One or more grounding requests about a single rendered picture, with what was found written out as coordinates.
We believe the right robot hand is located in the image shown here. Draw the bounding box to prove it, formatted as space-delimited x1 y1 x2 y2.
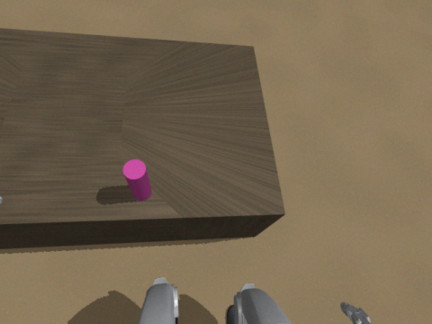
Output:
340 302 372 324

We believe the can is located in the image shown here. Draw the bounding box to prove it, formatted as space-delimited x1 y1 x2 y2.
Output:
123 159 152 201

